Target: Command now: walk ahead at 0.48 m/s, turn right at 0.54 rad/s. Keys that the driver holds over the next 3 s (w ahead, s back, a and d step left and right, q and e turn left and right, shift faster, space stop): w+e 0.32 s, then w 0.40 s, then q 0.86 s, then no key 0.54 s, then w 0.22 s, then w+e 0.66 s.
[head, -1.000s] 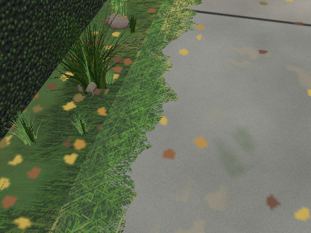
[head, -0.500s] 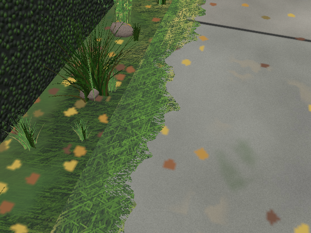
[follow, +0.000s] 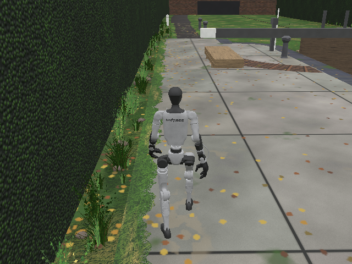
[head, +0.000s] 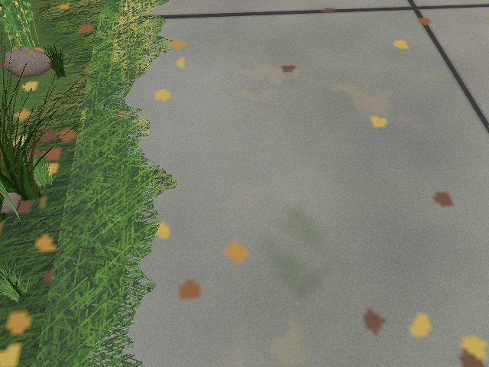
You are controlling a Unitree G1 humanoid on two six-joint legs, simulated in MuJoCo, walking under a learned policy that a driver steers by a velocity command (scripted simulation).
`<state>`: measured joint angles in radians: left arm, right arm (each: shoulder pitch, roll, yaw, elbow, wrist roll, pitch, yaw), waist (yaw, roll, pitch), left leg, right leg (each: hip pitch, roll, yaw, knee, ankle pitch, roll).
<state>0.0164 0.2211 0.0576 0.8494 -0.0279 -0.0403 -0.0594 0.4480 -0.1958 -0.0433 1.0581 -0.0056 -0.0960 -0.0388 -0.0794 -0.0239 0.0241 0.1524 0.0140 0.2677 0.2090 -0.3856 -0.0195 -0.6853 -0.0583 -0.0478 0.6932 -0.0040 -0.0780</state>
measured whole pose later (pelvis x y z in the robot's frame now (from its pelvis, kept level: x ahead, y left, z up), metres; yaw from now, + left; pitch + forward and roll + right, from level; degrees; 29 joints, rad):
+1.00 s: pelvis +0.55 -0.06 +0.01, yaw -12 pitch +2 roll +1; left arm 0.03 0.24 0.05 0.73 0.00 -0.06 0.01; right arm 0.35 -0.27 -0.06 0.85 0.02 -0.05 -0.01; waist -0.08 -0.03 0.03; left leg -0.15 -0.07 -0.06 0.38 -0.28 0.04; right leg -0.52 0.00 0.08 0.53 -0.04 0.02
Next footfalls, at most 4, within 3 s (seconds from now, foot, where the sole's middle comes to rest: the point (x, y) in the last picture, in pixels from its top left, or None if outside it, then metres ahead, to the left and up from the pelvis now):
0.10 right None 0.22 -0.10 -0.77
0.56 left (220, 337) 0.55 0.04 -0.77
1.04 right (304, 284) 0.69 -0.21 -0.77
1.46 left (215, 310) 0.63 0.05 -0.77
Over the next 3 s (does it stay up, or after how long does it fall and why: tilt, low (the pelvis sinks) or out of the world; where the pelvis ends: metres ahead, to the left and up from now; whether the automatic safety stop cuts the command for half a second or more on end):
stays up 0.95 -0.06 0.01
